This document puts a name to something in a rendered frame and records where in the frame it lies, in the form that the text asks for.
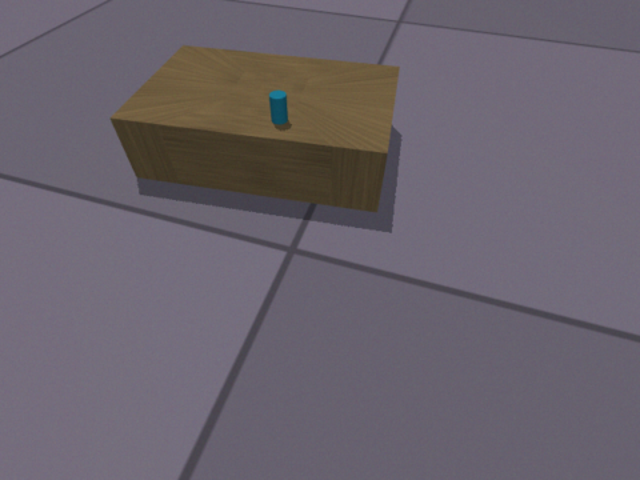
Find can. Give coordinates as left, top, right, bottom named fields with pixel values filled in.
left=269, top=90, right=288, bottom=125

